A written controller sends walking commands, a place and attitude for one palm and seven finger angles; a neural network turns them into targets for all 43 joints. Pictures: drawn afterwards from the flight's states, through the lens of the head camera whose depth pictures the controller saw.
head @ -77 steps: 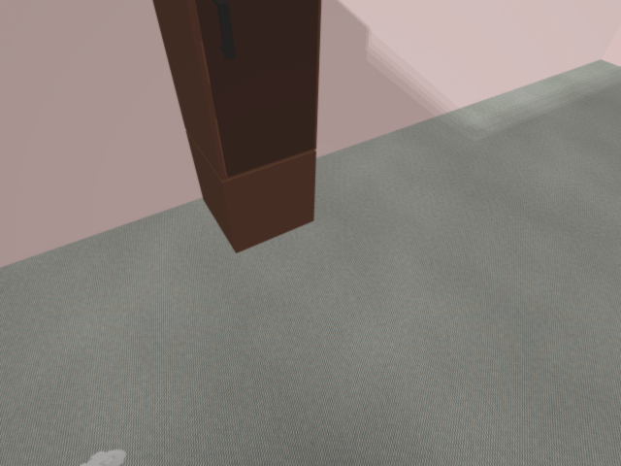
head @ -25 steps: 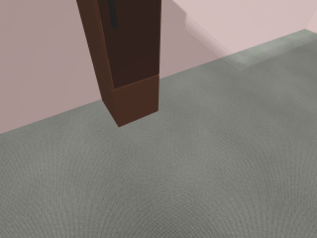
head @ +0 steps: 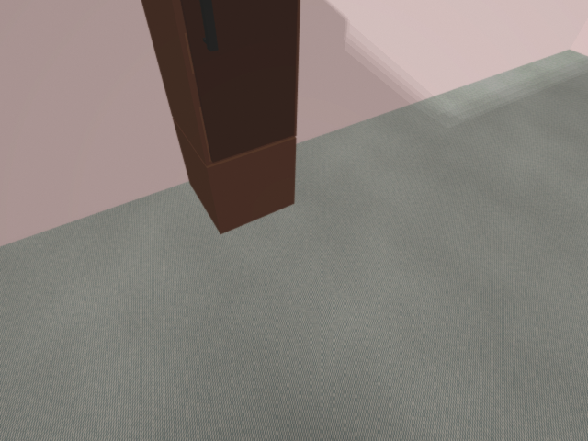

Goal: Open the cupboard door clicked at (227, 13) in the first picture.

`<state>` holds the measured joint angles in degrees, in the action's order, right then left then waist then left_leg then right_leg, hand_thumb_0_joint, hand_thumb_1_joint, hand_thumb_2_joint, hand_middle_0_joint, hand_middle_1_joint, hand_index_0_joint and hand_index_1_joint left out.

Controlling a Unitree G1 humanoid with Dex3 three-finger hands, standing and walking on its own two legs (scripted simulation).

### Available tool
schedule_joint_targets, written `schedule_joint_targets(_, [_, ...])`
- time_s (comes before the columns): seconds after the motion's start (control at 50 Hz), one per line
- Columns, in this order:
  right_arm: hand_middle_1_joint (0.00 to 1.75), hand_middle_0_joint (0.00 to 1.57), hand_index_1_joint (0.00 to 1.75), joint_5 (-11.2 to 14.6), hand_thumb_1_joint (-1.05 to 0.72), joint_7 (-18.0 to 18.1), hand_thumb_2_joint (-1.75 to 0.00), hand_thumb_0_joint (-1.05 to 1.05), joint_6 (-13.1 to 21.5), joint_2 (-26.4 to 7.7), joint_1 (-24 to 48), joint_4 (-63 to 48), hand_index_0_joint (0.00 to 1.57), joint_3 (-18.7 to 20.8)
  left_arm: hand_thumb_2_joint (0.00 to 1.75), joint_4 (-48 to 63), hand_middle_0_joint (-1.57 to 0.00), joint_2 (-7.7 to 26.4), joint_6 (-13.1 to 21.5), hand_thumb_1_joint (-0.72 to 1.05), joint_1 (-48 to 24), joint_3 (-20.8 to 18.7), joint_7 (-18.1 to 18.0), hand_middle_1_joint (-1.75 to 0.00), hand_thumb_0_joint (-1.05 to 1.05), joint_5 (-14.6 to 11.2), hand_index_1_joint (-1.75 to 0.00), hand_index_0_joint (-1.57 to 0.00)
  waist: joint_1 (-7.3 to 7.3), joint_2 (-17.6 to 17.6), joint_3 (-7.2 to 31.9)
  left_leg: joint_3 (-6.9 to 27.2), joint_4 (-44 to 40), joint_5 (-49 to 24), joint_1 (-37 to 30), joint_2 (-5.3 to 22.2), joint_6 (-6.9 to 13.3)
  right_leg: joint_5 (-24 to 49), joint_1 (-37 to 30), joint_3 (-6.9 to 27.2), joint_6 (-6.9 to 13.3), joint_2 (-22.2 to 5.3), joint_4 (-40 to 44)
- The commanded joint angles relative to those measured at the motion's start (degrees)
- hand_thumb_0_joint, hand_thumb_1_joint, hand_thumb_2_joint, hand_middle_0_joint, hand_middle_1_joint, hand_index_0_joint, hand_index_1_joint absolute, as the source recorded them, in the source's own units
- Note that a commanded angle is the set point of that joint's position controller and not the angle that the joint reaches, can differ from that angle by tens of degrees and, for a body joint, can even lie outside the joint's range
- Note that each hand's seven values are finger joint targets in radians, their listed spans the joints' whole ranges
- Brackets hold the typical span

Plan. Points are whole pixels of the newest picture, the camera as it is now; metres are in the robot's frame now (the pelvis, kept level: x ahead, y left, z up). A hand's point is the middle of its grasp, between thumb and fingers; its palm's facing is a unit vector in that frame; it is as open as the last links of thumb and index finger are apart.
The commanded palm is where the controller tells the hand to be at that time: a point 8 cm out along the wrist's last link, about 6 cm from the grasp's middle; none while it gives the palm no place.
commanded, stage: walk to a spot facing it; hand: left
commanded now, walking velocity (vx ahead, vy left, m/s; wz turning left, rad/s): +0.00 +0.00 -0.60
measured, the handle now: (205, 21) +1.07 +0.30 +0.13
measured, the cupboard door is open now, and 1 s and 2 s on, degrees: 0 0 0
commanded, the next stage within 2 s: none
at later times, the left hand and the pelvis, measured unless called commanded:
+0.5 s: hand out of the picture +0.04 +0.16 -0.17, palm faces -0.13 -0.96 -0.26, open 7.4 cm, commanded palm none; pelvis +0.00 -0.04 -0.02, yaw -13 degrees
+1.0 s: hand (199, 404) +0.22 +0.18 -0.20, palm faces -0.35 -0.92 -0.19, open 7.4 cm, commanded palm none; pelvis +0.19 -0.02 -0.03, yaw -29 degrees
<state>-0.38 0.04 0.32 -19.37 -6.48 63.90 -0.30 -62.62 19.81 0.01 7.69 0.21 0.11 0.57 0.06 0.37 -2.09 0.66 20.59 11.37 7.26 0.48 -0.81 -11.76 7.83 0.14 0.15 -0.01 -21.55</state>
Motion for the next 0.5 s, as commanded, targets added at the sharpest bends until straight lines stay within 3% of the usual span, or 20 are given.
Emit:
schedule_joint_targets(0.0, [0.30,0.20,0.30,-0.1,-0.90,0.8,-0.90,0.00,1.5,-12.0,2.9,-3.7,0.20,2.3,0.90,3.9,-0.20,11.9,1.5,0.90,-2.3,-2.2,-0.7,-0.30,0.00,0.1,-0.30,-0.20,-0.17,-0.2,3.2,4.4,-2.7,-7.6,-1.0,6.5,2.2,8.7,0.8,6.5,1.7,-6.8,3.7])
schedule_joint_targets(0.08, [0.30,0.20,0.30,-0.3,-0.90,1.3,-0.90,0.00,0.1,-5.0,-1.6,-4.0,0.20,1.7,0.90,4.5,-0.20,5.6,-0.8,0.90,1.2,-1.6,-1.0,-0.30,0.00,0.1,-0.30,-0.20,0.23,-0.3,3.3,0.7,1.7,-8.9,-1.4,7.1,1.0,14.3,4.2,7.6,1.0,-6.2,-1.0])
schedule_joint_targets(0.18, [0.30,0.20,0.30,-0.4,-0.90,1.8,-0.90,0.00,-1.0,-6.8,-2.1,-7.8,0.20,3.6,0.90,8.2,-0.20,5.3,-2.2,0.90,2.4,-2.8,-0.4,-0.30,0.00,0.5,-0.30,-0.20,0.31,-3.1,1.7,1.5,2.4,-3.4,0.6,10.6,2.7,10.3,11.2,7.3,0.7,-2.8,-8.6])
schedule_joint_targets(0.22, [0.30,0.20,0.30,-0.4,-0.90,1.8,-0.90,0.00,-1.0,-7.4,-1.3,-9.2,0.20,4.3,0.90,9.2,-0.20,4.3,-2.4,0.90,3.5,-3.2,0.0,-0.30,0.00,0.5,-0.30,-0.20,-0.14,-6.0,2.2,3.1,1.4,-3.3,1.6,13.7,4.6,6.7,12.5,5.5,0.2,-1.0,-14.9])
schedule_joint_targets(0.24, [0.30,0.20,0.30,-0.4,-0.90,1.8,-0.90,0.00,-0.9,-7.6,-1.1,-10.0,0.20,4.7,0.90,9.8,-0.20,3.6,-2.5,0.90,4.0,-3.3,0.1,-0.30,0.00,0.5,-0.30,-0.20,-0.30,-7.8,2.5,4.1,0.7,-5.5,2.0,16.3,6.3,-0.1,13.4,4.0,-0.2,0.0,-20.1])
schedule_joint_targets(0.26, [0.30,0.20,0.30,-0.5,-0.90,1.6,-0.90,0.00,-0.6,-7.7,-1.3,-10.2,0.20,4.9,0.90,10.3,-0.20,2.7,-2.7,0.90,4.8,-3.5,0.3,-0.30,0.00,0.5,-0.30,-0.20,-0.44,-11.3,3.6,5.3,-1.3,-4.7,2.1,19.1,8.5,-12.0,13.7,1.3,-0.8,0.7,-26.0])
schedule_joint_targets(0.28, [0.30,0.20,0.30,-0.6,-0.90,1.4,-0.90,0.00,-0.5,-7.8,-0.5,-10.8,0.20,4.9,0.90,10.7,-0.20,2.1,-2.8,0.90,5.6,-3.8,0.6,-0.30,0.00,0.6,-0.30,-0.20,-0.82,-12.4,3.7,6.0,-2.6,-0.7,2.9,21.1,10.0,-17.2,13.5,0.4,-1.0,-0.3,-29.0])
schedule_joint_targets(0.3, [0.30,0.20,0.30,-0.7,-0.90,1.3,-0.90,0.00,-0.4,-7.7,0.8,-11.7,0.20,5.1,0.90,11.2,-0.20,1.9,-2.8,0.90,6.4,-4.2,1.0,-0.30,0.00,0.6,-0.30,-0.20,-1.45,-12.2,3.4,5.4,-2.8,6.1,6.2,22.0,10.1,-18.2,11.1,1.2,-0.8,-2.4,-28.4])
schedule_joint_targets(0.32, [0.30,0.20,0.30,-0.8,-0.90,1.1,-0.90,0.00,-0.5,-7.6,3.1,-12.4,0.20,5.3,0.90,11.0,-0.20,1.7,-2.6,0.90,8.9,-4.6,1.5,-0.30,0.00,0.7,-0.30,-0.20,-3.60,-10.7,3.1,3.1,0.1,12.2,11.0,21.0,8.3,-16.4,5.5,1.4,-0.4,-3.0,-24.3])
schedule_joint_targets(0.34, [0.30,0.20,0.30,-0.9,-0.90,0.8,-0.90,0.00,-0.9,-7.5,5.1,-12.9,0.20,5.2,0.90,9.3,-0.20,1.7,-2.3,0.90,14.3,-4.9,1.7,-0.30,0.00,1.0,-0.30,-0.20,-6.69,-6.5,3.4,-0.2,7.4,20.2,16.4,17.4,5.4,-13.0,-0.9,-0.2,-0.1,-1.2,-17.8])
schedule_joint_targets(0.36, [0.30,0.20,0.30,-0.7,-0.90,0.5,-0.90,0.00,-1.6,-4.0,5.2,-13.8,0.20,4.7,0.90,8.2,-0.20,4.2,-1.5,0.90,19.2,-5.6,1.4,-0.30,0.00,1.5,-0.30,-0.20,-8.79,7.7,1.2,-6.6,25.1,26.0,24.8,9.1,0.8,-19.5,-4.6,10.1,2.0,-5.2,-3.8])
schedule_joint_targets(0.38, [0.30,0.20,0.30,-0.6,-0.90,0.1,-0.90,0.00,-1.4,1.0,5.4,-16.7,0.20,3.7,0.90,8.7,-0.20,9.9,-0.4,0.90,21.1,-6.3,0.2,-0.30,0.00,1.8,-0.30,-0.20,-8.35,25.8,-3.1,-7.9,45.4,28.8,38.9,-0.2,-2.5,-28.7,-2.0,40.2,7.2,-19.1,13.1])
schedule_joint_targets(0.4, [0.30,0.20,0.30,-0.9,-0.90,-0.2,-0.90,0.00,-0.8,-1.8,7.8,-17.9,0.20,4.1,0.90,9.6,-0.20,9.4,-0.1,0.90,20.2,-6.2,-0.9,-0.30,0.00,0.8,-0.30,-0.20,-7.62,17.2,-6.5,0.9,47.5,21.1,38.0,2.4,-1.1,-31.6,3.5,43.4,9.3,-20.5,18.2])
schedule_joint_targets(0.42, [0.30,0.20,0.30,-0.8,-0.90,-0.6,-0.90,0.00,-0.3,-2.4,6.3,-17.4,0.20,4.4,0.90,10.6,-0.20,7.6,0.6,0.90,16.5,-6.2,-1.0,-0.30,0.00,0.8,-0.30,-0.20,-4.76,12.1,-6.2,1.7,47.0,14.3,36.5,4.4,-0.6,-30.2,3.1,39.6,10.2,-18.1,17.2])
schedule_joint_targets(0.44, [0.30,0.20,0.30,-0.9,-0.90,-0.7,-0.90,0.00,0.3,-2.0,4.9,-15.9,0.20,4.7,0.90,10.9,-0.20,5.8,1.2,0.90,14.6,-5.8,-1.0,-0.30,0.00,0.7,-0.30,-0.20,-3.44,7.2,-4.8,0.9,47.3,11.6,34.1,5.3,-0.8,-26.2,3.9,37.7,9.8,-16.5,14.3])
schedule_joint_targets(0.48, [0.30,0.20,0.30,-1.1,-0.90,-0.9,-0.90,0.00,0.6,-1.2,2.1,-14.3,0.20,4.8,0.90,11.1,-0.20,2.8,2.5,0.90,13.2,-5.0,-0.6,-0.30,0.00,0.5,-0.30,-0.20,-1.67,2.8,-2.4,0.8,45.2,5.4,31.0,5.7,-1.7,-15.2,2.9,29.0,9.9,-13.4,11.6])
